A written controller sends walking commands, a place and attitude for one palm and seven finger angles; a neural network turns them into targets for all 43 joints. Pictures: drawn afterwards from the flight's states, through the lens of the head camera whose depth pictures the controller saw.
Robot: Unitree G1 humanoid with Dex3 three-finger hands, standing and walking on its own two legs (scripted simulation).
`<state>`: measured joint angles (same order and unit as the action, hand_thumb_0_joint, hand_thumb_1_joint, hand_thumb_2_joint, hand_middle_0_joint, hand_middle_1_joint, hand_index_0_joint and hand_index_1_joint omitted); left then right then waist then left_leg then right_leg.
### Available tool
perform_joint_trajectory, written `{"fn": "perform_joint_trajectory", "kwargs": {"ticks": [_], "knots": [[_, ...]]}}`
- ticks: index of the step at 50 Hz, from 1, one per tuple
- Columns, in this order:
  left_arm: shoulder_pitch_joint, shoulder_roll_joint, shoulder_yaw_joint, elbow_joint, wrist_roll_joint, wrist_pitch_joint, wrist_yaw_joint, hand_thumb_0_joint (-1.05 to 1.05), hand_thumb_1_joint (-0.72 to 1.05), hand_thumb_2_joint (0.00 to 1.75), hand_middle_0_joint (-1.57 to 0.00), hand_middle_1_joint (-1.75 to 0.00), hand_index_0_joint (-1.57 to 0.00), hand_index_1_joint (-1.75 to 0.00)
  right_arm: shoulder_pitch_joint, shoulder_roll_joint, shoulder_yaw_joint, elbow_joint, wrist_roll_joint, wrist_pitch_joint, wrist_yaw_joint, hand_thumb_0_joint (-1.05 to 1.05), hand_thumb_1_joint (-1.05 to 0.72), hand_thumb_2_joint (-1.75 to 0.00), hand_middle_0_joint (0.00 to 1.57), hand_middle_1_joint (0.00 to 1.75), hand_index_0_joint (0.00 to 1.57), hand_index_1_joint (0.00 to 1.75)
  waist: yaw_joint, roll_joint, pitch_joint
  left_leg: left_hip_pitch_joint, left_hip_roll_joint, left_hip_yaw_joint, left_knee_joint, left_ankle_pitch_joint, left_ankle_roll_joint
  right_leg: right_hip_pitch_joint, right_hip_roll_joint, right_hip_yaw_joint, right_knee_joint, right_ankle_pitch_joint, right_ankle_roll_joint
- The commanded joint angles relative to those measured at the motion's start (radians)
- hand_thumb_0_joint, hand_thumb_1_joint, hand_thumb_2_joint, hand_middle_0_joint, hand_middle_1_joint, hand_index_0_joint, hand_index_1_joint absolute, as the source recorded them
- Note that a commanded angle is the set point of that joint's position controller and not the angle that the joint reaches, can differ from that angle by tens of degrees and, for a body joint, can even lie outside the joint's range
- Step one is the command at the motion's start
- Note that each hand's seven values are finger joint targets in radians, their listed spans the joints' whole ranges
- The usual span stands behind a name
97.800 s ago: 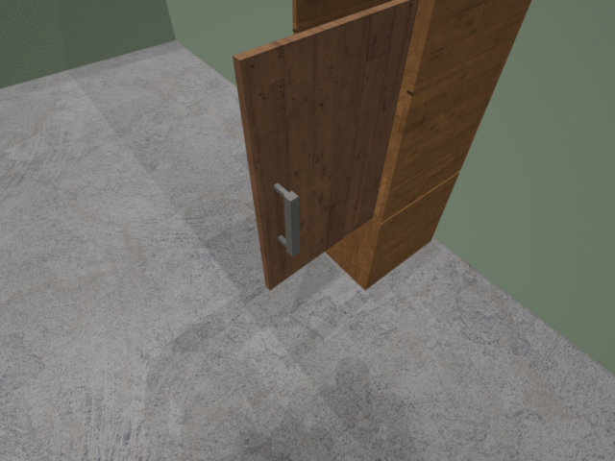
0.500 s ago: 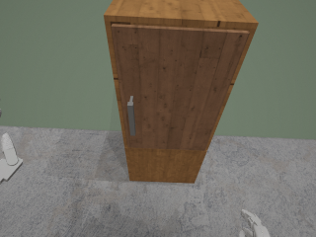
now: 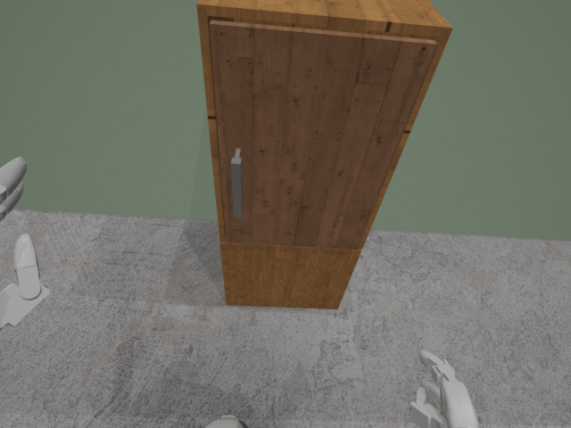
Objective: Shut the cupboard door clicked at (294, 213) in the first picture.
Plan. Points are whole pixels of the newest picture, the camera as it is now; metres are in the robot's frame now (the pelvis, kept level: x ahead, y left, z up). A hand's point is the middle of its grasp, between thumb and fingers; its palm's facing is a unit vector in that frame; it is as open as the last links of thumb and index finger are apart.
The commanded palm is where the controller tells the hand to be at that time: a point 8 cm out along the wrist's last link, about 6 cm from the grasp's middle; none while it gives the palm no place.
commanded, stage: stop stepping back and stand still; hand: left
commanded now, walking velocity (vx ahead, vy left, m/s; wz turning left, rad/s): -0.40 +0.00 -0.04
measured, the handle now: (238, 184) +0.64 +0.13 -0.08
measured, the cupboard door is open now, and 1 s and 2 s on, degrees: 0 0 0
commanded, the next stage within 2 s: let the arm hang, fingers relaxed in 0.88 s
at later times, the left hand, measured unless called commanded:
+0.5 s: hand out of the picture +0.13 +0.31 +0.18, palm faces +0.44 -0.81 -0.39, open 7.5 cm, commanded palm +0.09 +0.34 +0.19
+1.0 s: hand out of the picture +0.16 +0.30 +0.16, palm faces +0.39 -0.80 -0.45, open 7.5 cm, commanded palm none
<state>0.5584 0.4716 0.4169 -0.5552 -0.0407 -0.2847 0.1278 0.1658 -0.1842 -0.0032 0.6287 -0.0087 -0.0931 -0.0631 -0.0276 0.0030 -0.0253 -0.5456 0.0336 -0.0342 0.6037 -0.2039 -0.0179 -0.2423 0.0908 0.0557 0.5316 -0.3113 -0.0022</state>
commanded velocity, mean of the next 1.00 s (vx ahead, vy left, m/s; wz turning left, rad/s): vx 0.07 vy -0.05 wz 0.00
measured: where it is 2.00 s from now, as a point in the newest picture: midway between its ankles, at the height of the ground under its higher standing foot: outside the picture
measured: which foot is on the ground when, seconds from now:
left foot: down 0.00-0.38, up 0.40-0.50, down 0.52-1.00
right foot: down 0.00-0.10, up 0.12-0.34, down 0.36-0.54, up 0.56-0.78, down 0.80-1.00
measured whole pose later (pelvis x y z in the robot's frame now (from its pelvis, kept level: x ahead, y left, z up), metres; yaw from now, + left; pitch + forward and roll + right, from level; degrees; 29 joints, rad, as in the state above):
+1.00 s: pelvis -0.05 +0.04 +0.01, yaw -3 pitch +0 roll -1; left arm 0.54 0.38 0.38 -0.38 -0.03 -0.17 0.15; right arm 0.27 -0.23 0.00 0.69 0.00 -0.10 -0.06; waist 0.00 0.04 -0.05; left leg -0.35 0.00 0.03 0.54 -0.20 0.04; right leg -0.14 0.06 -0.07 0.48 -0.34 -0.05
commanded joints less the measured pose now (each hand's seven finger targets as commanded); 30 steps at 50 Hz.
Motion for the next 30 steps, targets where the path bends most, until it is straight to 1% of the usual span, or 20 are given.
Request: {"fn": "perform_joint_trajectory", "kwargs": {"ticks": [1,3,4,5,6,7,9,12,14,15,17,18,20,22,24,25,26,27,28,30], "knots": [[-0.066,0.195,0.176,-0.084,-0.009,-0.026,0.050,0.00,0.90,0.90,-0.20,-0.30,-0.20,-0.30,-0.073,-0.115,-0.041,-0.142,-0.004,-0.013,-0.023,0.00,-0.90,-0.90,0.20,0.30,0.20,0.30,-0.006,-0.076,0.028,0.287,-0.028,-0.005,0.070,-0.014,-0.017,-0.357,-0.248,0.131,-0.258,0.094,-0.092],[-0.059,0.160,0.145,-0.027,-0.018,-0.017,0.044,0.00,0.90,0.90,-0.20,-0.30,-0.20,-0.30,-0.048,-0.152,-0.043,-0.154,0.009,-0.023,-0.033,0.00,-0.90,-0.90,0.20,0.30,0.20,0.30,-0.001,0.032,0.053,0.248,0.051,-0.085,-0.183,-0.036,0.016,-0.268,-0.085,0.019,-0.175,-0.043,-0.010],[-0.060,0.153,0.133,-0.029,-0.026,-0.025,0.042,0.00,0.90,0.90,-0.20,-0.30,-0.20,-0.30,-0.043,-0.169,-0.046,-0.158,0.021,-0.041,-0.037,0.00,-0.90,-0.90,0.20,0.30,0.20,0.30,0.003,0.089,0.035,0.208,0.114,-0.162,-0.317,-0.229,0.036,-0.181,-0.027,-0.018,-0.136,-0.105,0.012],[-0.086,0.158,0.147,-0.064,-0.019,-0.039,0.040,0.00,0.90,0.90,-0.20,-0.30,-0.20,-0.30,-0.050,-0.192,-0.052,-0.164,0.023,-0.063,-0.043,0.00,-0.90,-0.90,0.20,0.30,0.20,0.30,0.004,0.259,-0.009,0.084,0.191,-0.288,-0.515,-0.556,0.063,-0.009,0.035,-0.045,0.041,-0.135,0.022],[-0.091,0.144,0.162,-0.091,-0.002,-0.033,0.043,0.00,0.90,0.90,-0.20,-0.30,-0.20,-0.30,-0.043,-0.205,-0.050,-0.168,0.009,-0.075,-0.046,0.00,-0.90,-0.90,0.20,0.30,0.20,0.30,0.018,0.350,-0.048,-0.043,0.256,-0.406,-0.618,-0.746,0.090,0.123,0.064,-0.042,0.222,-0.107,0.025],[-0.096,0.134,0.145,-0.121,-0.008,-0.022,0.040,0.00,0.90,0.90,-0.20,-0.30,-0.20,-0.30,-0.032,-0.176,-0.046,-0.163,-0.002,-0.079,-0.039,0.00,-0.90,-0.90,0.20,0.30,0.20,0.30,0.023,0.279,-0.073,0.023,0.245,-0.396,-0.609,-0.659,0.069,0.081,0.050,-0.031,0.262,-0.133,0.010],[-0.089,0.125,0.118,-0.206,-0.011,-0.004,0.038,0.00,0.90,0.90,-0.20,-0.30,-0.20,-0.30,-0.035,-0.153,-0.047,-0.166,0.000,-0.092,-0.021,0.00,-0.90,-0.90,0.20,0.30,0.20,0.30,0.037,0.184,-0.144,0.180,0.197,-0.257,-0.528,-0.477,0.051,0.044,0.039,-0.059,0.194,-0.186,-0.007],[-0.037,0.118,0.084,-0.287,-0.020,0.029,0.041,0.00,0.90,0.90,-0.20,-0.30,-0.20,-0.30,-0.014,-0.138,-0.037,-0.162,-0.005,-0.102,-0.009,0.00,-0.90,-0.90,0.20,0.30,0.20,0.30,0.029,0.261,-0.173,0.292,0.115,-0.122,-0.490,-0.351,-0.031,0.075,0.046,-0.121,-0.030,-0.161,-0.016],[-0.005,0.147,0.106,-0.291,-0.019,0.055,0.047,0.00,0.90,0.90,-0.20,-0.30,-0.20,-0.30,-0.001,-0.136,-0.036,-0.147,-0.011,-0.087,-0.006,0.00,-0.90,-0.90,0.20,0.30,0.20,0.30,0.019,0.253,-0.156,0.265,0.066,-0.045,-0.430,-0.311,-0.052,0.131,0.021,-0.120,-0.146,-0.128,-0.032],[0.016,0.198,0.156,-0.272,-0.017,0.066,0.051,0.00,0.90,0.90,-0.20,-0.30,-0.20,-0.30,0.012,-0.135,-0.038,-0.137,-0.019,-0.077,-0.006,0.00,-0.90,-0.90,0.20,0.30,0.20,0.30,0.016,0.195,-0.149,0.273,0.030,0.005,-0.350,-0.267,-0.046,0.109,-0.022,-0.095,-0.207,-0.118,-0.053],[-0.024,0.204,0.178,-0.244,-0.028,0.070,0.053,0.00,0.90,0.90,-0.20,-0.30,-0.20,-0.30,0.021,-0.128,-0.036,-0.114,-0.025,-0.050,-0.005,0.00,-0.90,-0.90,0.20,0.30,0.20,0.30,-0.001,0.034,-0.136,0.435,-0.015,0.060,-0.012,-0.096,-0.031,-0.147,-0.207,0.040,-0.335,-0.153,-0.129],[-0.038,0.204,0.199,-0.166,-0.039,0.075,0.055,0.00,0.90,0.90,-0.20,-0.30,-0.20,-0.30,0.010,-0.128,-0.033,-0.103,-0.030,-0.035,-0.008,0.00,-0.90,-0.90,0.20,0.30,0.20,0.30,-0.002,-0.019,-0.120,0.457,-0.004,0.042,0.105,-0.072,-0.029,-0.258,-0.283,0.083,-0.344,-0.216,-0.160],[-0.069,0.149,0.148,-0.105,-0.045,0.118,0.052,0.00,0.90,0.90,-0.20,-0.30,-0.20,-0.30,-0.008,-0.134,-0.054,-0.112,0.001,-0.021,-0.020,0.00,-0.90,-0.90,0.20,0.30,0.20,0.30,0.007,-0.231,-0.036,0.385,-0.033,-0.025,0.342,-0.139,-0.031,-0.427,-0.325,0.205,-0.372,-0.540,-0.207],[-0.160,0.129,0.103,-0.085,-0.021,0.115,0.063,0.00,0.90,0.90,-0.20,-0.30,-0.20,-0.30,-0.029,-0.137,-0.029,-0.118,0.009,-0.010,-0.021,0.00,-0.90,-0.90,0.20,0.30,0.20,0.30,-0.021,-0.139,0.121,0.229,0.028,-0.040,0.286,-0.140,0.003,-0.370,-0.346,0.182,-0.315,-0.412,-0.195],[-0.253,0.140,0.085,-0.072,-0.002,0.098,0.067,0.00,0.90,0.90,-0.20,-0.30,-0.20,-0.30,-0.033,-0.143,-0.015,-0.105,0.007,-0.025,-0.028,0.00,-0.90,-0.90,0.20,0.30,0.20,0.30,-0.021,0.027,0.162,0.240,0.025,-0.013,0.005,-0.167,0.025,-0.278,-0.253,0.092,-0.175,-0.312,-0.128],[-0.298,0.148,0.085,-0.108,0.001,0.088,0.064,0.00,0.90,0.90,-0.20,-0.30,-0.20,-0.30,-0.037,-0.156,-0.019,-0.113,0.012,-0.041,-0.037,0.00,-0.90,-0.90,0.20,0.30,0.20,0.30,-0.018,0.129,0.162,0.242,0.041,-0.053,-0.128,-0.190,0.035,-0.236,-0.187,0.020,-0.079,-0.257,-0.091],[-0.272,0.147,0.094,-0.118,0.006,0.074,0.065,0.00,0.90,0.90,-0.20,-0.30,-0.20,-0.30,-0.029,-0.167,-0.018,-0.128,0.011,-0.061,-0.041,0.00,-0.90,-0.90,0.20,0.30,0.20,0.30,-0.005,0.236,0.150,0.250,0.109,-0.186,-0.239,-0.216,0.073,-0.213,-0.103,-0.008,0.019,-0.156,-0.050],[-0.241,0.143,0.097,-0.136,-0.002,0.057,0.060,0.00,0.90,0.90,-0.20,-0.30,-0.20,-0.30,-0.012,-0.141,-0.007,-0.117,0.007,-0.078,-0.035,0.00,-0.90,-0.90,0.20,0.30,0.20,0.30,-0.008,0.328,0.083,0.271,0.195,-0.390,-0.420,-0.441,0.072,-0.198,-0.042,-0.071,0.161,-0.182,-0.016],[-0.246,0.155,0.104,-0.175,-0.002,0.049,0.055,0.00,0.90,0.90,-0.20,-0.30,-0.20,-0.30,-0.013,-0.135,-0.004,-0.123,-0.008,-0.090,-0.031,0.00,-0.90,-0.90,0.20,0.30,0.20,0.30,-0.009,0.338,0.080,0.208,0.248,-0.527,-0.541,-0.575,0.054,-0.168,-0.029,-0.041,0.285,-0.200,-0.009],[-0.234,0.196,0.141,-0.243,-0.002,0.034,0.051,0.00,0.90,0.90,-0.20,-0.30,-0.20,-0.30,-0.021,-0.123,-0.014,-0.124,-0.017,-0.111,-0.018,0.00,-0.90,-0.90,0.20,0.30,0.20,0.30,0.018,0.175,0.028,0.190,0.246,-0.462,-0.565,-0.518,0.030,-0.088,-0.042,-0.012,0.313,-0.147,-0.013]]}}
